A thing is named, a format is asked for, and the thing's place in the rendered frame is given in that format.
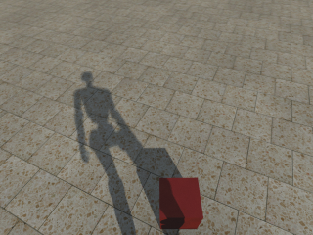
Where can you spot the carton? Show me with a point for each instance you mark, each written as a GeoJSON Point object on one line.
{"type": "Point", "coordinates": [179, 203]}

